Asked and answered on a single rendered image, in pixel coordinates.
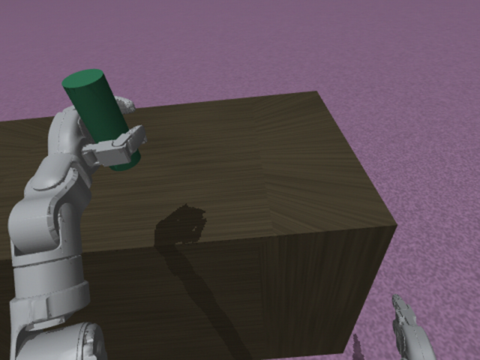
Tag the can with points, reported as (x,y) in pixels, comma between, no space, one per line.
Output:
(93,99)

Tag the left robot arm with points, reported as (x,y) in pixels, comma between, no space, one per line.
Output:
(45,240)

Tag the left robot hand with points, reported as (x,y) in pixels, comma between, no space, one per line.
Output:
(68,134)

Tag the right robot hand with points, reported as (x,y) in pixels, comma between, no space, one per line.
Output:
(411,340)

